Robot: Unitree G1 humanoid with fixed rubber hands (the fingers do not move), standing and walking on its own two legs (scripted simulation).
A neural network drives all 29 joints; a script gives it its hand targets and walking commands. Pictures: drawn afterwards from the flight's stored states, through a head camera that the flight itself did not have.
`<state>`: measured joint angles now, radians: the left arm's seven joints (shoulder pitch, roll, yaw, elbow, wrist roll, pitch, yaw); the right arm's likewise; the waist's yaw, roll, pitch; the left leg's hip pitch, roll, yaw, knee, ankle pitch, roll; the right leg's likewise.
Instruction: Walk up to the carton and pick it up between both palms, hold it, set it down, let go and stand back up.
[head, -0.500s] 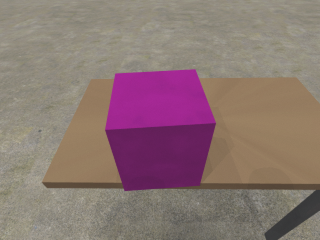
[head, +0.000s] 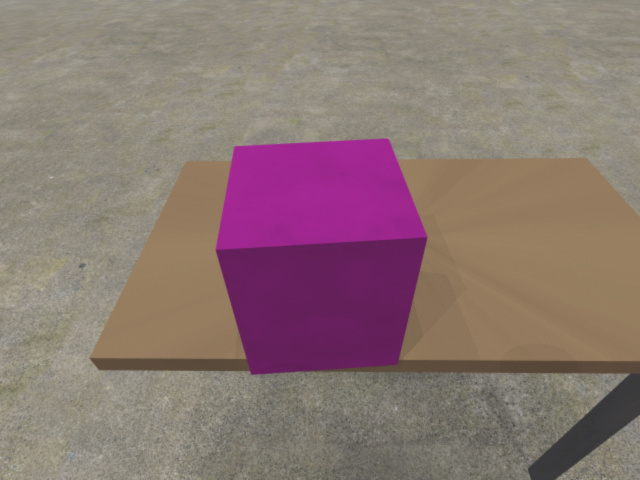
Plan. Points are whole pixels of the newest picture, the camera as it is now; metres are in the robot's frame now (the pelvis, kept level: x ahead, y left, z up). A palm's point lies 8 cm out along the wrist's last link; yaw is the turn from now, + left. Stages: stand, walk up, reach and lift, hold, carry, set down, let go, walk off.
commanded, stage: walk up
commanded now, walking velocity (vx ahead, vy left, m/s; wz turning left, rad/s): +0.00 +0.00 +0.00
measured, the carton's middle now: (318, 258) +0.41 +0.03 +0.08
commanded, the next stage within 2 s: none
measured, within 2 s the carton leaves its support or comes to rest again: neither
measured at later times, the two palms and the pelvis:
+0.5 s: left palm out of the picture +0.03 +0.32 -0.13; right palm out of the picture +0.01 -0.26 -0.10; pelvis -0.06 +0.03 +0.00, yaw +0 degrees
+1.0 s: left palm out of the picture -0.08 +0.31 -0.12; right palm out of the picture -0.05 -0.29 -0.13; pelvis -0.16 -0.01 -0.02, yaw +0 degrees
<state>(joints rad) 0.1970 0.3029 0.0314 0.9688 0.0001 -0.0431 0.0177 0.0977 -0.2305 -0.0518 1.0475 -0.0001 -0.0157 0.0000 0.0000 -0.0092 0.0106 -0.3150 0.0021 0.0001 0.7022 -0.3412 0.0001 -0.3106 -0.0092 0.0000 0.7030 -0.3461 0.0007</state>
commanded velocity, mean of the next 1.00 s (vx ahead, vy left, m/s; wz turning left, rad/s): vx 0.00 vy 0.00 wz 0.00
